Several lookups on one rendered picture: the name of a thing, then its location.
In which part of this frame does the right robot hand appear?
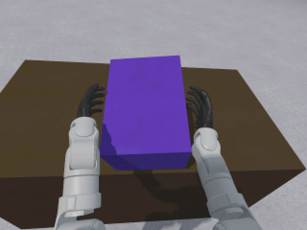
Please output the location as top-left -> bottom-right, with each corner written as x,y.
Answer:
185,85 -> 213,129

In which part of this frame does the robot left upper arm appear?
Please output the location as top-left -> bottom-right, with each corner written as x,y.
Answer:
57,218 -> 106,230

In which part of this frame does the left robot forearm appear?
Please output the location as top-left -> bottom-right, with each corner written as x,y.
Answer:
54,117 -> 102,230

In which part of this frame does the right robot forearm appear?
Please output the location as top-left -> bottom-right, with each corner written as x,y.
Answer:
191,127 -> 263,230

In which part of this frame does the pedestal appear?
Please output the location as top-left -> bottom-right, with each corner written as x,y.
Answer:
0,59 -> 306,230

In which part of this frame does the carton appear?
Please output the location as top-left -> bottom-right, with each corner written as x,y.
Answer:
99,55 -> 192,171

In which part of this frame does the left robot hand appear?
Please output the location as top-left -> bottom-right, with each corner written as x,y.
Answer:
76,83 -> 105,119

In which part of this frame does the robot right upper arm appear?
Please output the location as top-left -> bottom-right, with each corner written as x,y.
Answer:
212,218 -> 262,230

